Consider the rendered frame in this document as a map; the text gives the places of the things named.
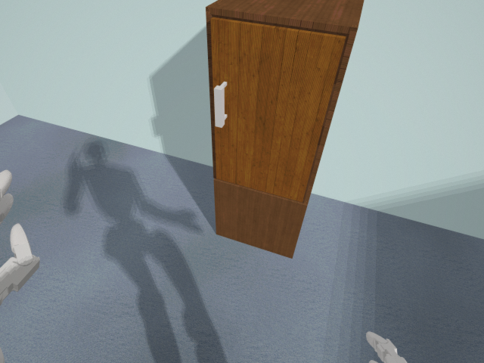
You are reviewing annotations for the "handle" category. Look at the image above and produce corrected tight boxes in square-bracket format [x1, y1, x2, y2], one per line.
[214, 82, 227, 128]

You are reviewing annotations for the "left robot hand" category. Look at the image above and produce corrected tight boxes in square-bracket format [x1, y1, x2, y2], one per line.
[0, 170, 40, 305]

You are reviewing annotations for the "right robot hand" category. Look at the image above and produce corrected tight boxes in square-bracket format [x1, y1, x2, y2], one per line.
[366, 331, 407, 363]

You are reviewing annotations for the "cupboard door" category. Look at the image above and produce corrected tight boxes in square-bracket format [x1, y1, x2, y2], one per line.
[210, 17, 346, 202]

